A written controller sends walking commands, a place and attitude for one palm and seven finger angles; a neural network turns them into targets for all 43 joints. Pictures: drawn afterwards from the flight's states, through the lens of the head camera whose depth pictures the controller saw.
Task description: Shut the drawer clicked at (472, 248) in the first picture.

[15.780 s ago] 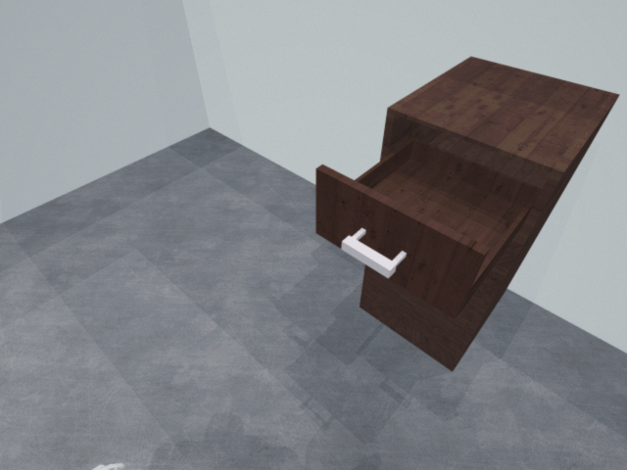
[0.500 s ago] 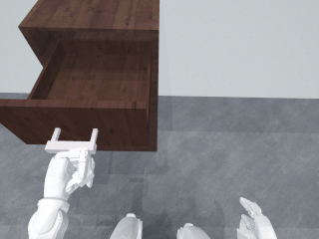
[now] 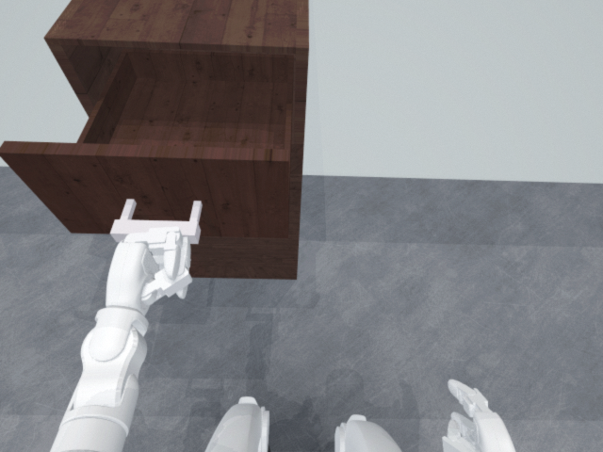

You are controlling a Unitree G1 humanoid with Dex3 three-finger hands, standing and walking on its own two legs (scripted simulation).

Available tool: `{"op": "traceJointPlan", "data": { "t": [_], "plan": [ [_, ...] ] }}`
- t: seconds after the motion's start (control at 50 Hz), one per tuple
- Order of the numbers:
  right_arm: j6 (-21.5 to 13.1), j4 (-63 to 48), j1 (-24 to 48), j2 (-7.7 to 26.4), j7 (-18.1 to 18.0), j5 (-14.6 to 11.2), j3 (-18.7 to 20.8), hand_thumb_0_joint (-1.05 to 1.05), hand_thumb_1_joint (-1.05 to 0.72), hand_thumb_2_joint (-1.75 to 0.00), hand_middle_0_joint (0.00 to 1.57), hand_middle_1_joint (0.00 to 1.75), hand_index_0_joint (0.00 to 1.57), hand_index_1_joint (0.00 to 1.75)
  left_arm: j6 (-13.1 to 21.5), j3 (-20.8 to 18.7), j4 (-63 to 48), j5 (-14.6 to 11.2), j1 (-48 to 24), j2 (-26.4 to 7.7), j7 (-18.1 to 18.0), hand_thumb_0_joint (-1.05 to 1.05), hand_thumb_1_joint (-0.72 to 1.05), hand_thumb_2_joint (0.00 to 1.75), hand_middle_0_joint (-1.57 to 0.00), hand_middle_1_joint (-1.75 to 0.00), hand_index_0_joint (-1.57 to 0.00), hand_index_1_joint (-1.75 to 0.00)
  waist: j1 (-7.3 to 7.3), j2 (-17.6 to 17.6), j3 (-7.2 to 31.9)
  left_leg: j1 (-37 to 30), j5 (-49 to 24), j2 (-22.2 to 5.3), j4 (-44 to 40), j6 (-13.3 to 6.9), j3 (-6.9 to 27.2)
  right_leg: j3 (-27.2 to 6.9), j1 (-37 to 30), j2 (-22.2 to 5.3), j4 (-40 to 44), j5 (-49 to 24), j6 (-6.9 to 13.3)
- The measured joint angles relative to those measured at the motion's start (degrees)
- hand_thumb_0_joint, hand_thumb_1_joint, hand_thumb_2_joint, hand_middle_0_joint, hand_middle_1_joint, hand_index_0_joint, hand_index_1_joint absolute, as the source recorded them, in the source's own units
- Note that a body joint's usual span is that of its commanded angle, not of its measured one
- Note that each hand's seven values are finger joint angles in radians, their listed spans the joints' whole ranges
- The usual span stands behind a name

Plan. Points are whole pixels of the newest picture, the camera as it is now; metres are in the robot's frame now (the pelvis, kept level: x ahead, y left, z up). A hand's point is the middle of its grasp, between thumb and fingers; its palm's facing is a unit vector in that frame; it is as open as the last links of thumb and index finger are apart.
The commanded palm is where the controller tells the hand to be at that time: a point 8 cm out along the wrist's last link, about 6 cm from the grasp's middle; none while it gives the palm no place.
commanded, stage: push the drawer shut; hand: left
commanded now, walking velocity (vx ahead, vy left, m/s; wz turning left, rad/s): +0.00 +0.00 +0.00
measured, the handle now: (160, 219) +0.41 +0.21 +0.04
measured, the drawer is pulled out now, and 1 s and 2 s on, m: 0.22 0.10 0.00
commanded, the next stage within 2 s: none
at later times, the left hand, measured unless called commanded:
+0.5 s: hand (194, 227) +0.40 +0.17 +0.04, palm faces +0.01 -1.00 -0.04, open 2.6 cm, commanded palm +0.39 +0.21 +0.05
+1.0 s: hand (203, 192) +0.46 +0.16 +0.04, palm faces +0.04 -1.00 -0.04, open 2.8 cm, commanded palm +0.45 +0.21 +0.05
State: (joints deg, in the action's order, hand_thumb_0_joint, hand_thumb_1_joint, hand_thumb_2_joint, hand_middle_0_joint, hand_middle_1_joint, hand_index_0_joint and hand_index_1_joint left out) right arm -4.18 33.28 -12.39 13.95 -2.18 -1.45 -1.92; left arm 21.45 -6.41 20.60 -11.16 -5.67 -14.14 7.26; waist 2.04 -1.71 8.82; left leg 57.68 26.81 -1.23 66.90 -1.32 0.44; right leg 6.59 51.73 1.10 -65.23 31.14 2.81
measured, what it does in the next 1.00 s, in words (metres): stands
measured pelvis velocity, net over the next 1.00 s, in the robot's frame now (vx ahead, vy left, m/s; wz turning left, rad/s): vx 0.00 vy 0.00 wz -0.02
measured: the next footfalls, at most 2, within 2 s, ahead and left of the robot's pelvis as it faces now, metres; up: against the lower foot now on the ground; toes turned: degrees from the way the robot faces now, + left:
none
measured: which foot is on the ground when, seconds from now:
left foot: down 0.00-1.00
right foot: down 0.00-1.00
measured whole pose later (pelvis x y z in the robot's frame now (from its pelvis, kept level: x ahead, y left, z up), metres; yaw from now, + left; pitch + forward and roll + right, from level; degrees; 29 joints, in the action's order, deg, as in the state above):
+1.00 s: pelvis +0.00 +0.00 +0.00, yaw -1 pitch +21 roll -3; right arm 1.9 36.9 -17.9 14.7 0.0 0.3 -1.2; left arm 28.4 -15.6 56.0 -6.1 -37.8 -18.8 5.4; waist 6.5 -1.3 8.2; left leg 62.3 26.4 -1.7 67.1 -1.8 -0.7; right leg 5.3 56.9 1.5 -65.7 30.3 2.4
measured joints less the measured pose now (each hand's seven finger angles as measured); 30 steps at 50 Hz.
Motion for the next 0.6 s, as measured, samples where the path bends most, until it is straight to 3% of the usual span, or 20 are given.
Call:
{"op": "traceJointPlan", "data": {
  "t": [0.6],
  "plan": [
    [3.49, 2.67, -2.85, 0.44, 1.31, 1.1, 0.21, 0.01, -0.9, -0.9, 0.2, 0.3, 0.2, 0.3, 4.19, -3.79, 22.78, 3.68, -22.04, -1.4, -3.15, -0.09, 0.73, 0.91, -1.4, -1.6, -1.4, -1.6, 2.66, 0.78, -0.76, 2.72, -0.94, 0.31, -0.36, -1.08, -1.28, -1.25, 3.15, -0.43, 0.04, -1.18, -1.04]
  ]
}}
